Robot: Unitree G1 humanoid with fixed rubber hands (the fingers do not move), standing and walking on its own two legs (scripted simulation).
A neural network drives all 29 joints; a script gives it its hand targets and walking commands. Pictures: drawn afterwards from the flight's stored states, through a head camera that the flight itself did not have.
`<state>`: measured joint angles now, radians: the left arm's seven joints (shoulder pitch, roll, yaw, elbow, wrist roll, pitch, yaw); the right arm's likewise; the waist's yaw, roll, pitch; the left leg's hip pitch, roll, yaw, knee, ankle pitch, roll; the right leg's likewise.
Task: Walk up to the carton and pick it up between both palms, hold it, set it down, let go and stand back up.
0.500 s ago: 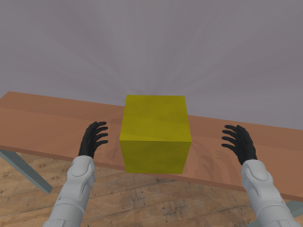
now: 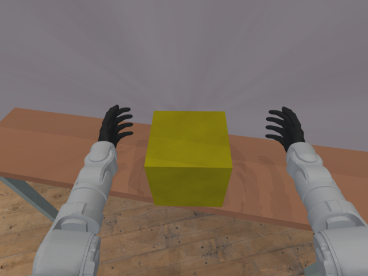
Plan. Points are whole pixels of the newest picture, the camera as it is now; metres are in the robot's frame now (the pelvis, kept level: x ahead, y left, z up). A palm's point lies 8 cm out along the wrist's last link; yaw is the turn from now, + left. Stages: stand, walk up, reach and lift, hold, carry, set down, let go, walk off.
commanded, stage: reach and lift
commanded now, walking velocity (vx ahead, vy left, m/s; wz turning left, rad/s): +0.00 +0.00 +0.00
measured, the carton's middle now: (188, 159) +0.40 +0.03 -0.01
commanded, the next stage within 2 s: none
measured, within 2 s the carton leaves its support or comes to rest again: neither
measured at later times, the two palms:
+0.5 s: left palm (119, 157) +0.39 +0.21 +0.01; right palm (282, 156) +0.39 -0.21 +0.02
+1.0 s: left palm (130, 155) +0.40 +0.18 +0.01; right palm (269, 154) +0.40 -0.18 +0.01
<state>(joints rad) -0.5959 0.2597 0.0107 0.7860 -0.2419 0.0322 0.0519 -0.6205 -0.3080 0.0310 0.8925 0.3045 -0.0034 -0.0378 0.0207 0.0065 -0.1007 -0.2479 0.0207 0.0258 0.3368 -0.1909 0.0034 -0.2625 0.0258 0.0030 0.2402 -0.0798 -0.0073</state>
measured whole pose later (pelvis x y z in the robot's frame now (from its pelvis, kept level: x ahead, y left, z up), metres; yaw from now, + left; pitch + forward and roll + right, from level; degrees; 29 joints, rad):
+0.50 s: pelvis +0.00 +0.00 -0.01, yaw +0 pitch +18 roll -1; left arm -0.72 0.23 -0.05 1.30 -0.31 -0.37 0.05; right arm -0.72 -0.27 0.08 1.20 0.33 -0.25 -0.01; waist -0.01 0.02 -0.22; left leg -0.55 0.01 0.02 0.43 -0.20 0.01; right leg -0.57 0.01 0.00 0.34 -0.10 0.00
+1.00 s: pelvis -0.02 -0.01 -0.02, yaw +0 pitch +26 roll +1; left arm -0.83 0.19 0.16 1.34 -0.13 -0.45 0.03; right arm -0.79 -0.14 -0.10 1.17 0.10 -0.33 -0.08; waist 0.00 -0.01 -0.28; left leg -0.71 0.01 0.02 0.38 -0.13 -0.01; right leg -0.76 0.01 0.01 0.36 -0.05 -0.02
